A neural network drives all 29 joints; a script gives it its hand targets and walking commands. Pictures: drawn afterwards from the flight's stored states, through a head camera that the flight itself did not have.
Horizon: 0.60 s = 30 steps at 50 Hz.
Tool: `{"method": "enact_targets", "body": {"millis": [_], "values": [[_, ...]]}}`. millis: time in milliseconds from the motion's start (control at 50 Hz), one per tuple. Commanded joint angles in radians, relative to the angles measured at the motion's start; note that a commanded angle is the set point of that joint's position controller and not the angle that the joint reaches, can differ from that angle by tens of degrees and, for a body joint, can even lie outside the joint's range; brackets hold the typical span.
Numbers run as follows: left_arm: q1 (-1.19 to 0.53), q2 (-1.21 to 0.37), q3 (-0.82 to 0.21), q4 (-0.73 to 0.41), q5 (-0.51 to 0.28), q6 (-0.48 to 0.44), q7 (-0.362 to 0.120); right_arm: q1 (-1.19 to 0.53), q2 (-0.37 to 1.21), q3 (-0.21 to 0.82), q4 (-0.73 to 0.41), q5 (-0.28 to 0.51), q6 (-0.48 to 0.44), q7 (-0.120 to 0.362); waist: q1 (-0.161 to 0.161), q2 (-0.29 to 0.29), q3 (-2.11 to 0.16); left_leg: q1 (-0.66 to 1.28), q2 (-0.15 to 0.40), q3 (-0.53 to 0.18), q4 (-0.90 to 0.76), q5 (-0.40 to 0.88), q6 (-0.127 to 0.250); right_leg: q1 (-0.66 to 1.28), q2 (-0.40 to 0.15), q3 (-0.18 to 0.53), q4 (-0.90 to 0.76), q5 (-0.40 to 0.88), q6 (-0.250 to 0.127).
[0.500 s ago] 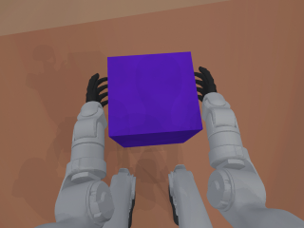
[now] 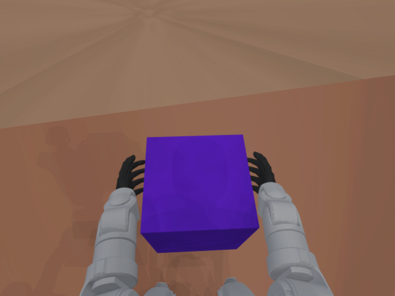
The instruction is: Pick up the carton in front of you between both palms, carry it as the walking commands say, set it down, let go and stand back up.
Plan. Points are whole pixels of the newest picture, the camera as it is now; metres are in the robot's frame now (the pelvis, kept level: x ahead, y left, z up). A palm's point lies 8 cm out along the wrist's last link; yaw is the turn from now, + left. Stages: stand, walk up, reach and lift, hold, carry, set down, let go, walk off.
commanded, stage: reach and lift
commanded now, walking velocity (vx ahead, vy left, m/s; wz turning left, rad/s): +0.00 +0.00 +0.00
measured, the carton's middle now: (196, 199) +0.34 +0.00 -0.09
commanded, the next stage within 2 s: hold in 1.32 s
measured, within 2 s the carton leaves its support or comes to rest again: neither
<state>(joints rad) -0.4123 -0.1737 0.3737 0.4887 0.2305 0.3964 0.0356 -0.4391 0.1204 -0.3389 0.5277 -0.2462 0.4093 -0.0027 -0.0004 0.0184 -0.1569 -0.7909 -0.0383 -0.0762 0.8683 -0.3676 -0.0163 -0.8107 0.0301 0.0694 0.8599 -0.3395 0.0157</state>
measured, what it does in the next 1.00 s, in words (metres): rises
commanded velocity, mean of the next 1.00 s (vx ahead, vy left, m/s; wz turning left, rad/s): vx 0.00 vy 0.00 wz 0.00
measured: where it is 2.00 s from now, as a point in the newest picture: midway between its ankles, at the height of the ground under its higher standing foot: outside the picture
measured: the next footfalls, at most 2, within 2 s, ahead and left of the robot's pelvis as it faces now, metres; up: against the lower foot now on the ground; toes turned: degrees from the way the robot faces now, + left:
none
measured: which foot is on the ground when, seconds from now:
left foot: down 0.00-1.00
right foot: down 0.00-1.00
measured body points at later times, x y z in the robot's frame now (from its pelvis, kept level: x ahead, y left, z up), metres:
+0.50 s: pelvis +0.01 +0.00 +0.05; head -0.02 +0.00 +0.50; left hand +0.32 +0.15 +0.06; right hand +0.31 -0.15 +0.06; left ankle +0.03 +0.13 -0.69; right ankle +0.04 -0.13 -0.69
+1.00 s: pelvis +0.02 +0.00 +0.05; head +0.00 +0.00 +0.50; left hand +0.33 +0.15 +0.08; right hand +0.33 -0.15 +0.07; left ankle +0.03 +0.13 -0.69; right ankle +0.04 -0.13 -0.69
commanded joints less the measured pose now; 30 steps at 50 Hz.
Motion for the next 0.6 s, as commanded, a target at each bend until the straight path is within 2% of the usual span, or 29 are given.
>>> {"method": "enact_targets", "body": {"millis": [0,100,200,320,400,480,580], "values": [[-0.474,-1.011,-0.622,0.05,-0.153,0.015,-0.25,-0.46,1.028,0.589,0.007,0.163,-0.004,0.243,-0.007,-0.019,-0.441,0.312,-0.081,-0.003,-0.194,0.308,0.013,0.432,0.088,-0.001,-0.164,0.32,-0.019],[-0.385,-1.003,-0.657,0.001,-0.162,0.056,-0.255,-0.379,1.018,0.628,-0.06,0.179,0.038,0.242,-0.004,-0.015,-0.355,0.452,-0.07,-0.009,-0.3,0.378,0.014,0.56,0.079,0.002,-0.272,0.379,-0.014],[-0.313,-0.99,-0.684,-0.062,-0.179,0.116,-0.261,-0.322,1.002,0.665,-0.153,0.199,0.103,0.24,-0.002,-0.013,-0.252,0.58,-0.06,-0.013,-0.404,0.401,0.013,0.665,0.074,0.001,-0.381,0.381,-0.01],[-0.311,-0.949,-0.617,-0.056,-0.147,0.182,-0.275,-0.308,0.974,0.592,-0.134,0.168,0.171,0.249,-0.004,-0.006,-0.048,0.595,-0.05,-0.006,-0.491,0.223,0.018,0.679,0.065,-0.007,-0.463,0.212,-0.02],[-0.389,-0.95,-0.562,-0.022,-0.124,0.186,-0.29,-0.386,0.973,0.534,-0.096,0.145,0.175,0.263,-0.002,-0.004,0.001,0.575,-0.043,0.001,-0.498,0.121,0.025,0.669,0.061,-0.014,-0.468,0.114,-0.027],[-0.467,-0.971,-0.582,-0.041,-0.137,0.178,-0.298,-0.464,0.999,0.555,-0.119,0.157,0.168,0.27,0.0,-0.008,-0.062,0.601,-0.043,0.006,-0.487,0.135,0.026,0.697,0.059,-0.016,-0.461,0.127,-0.025],[-0.479,-0.96,-0.59,-0.047,-0.136,0.179,-0.298,-0.476,1.006,0.571,-0.125,0.158,0.17,0.265,0.001,-0.016,-0.089,0.62,-0.047,0.012,-0.491,0.146,0.026,0.725,0.059,-0.016,-0.467,0.142,-0.018]]}}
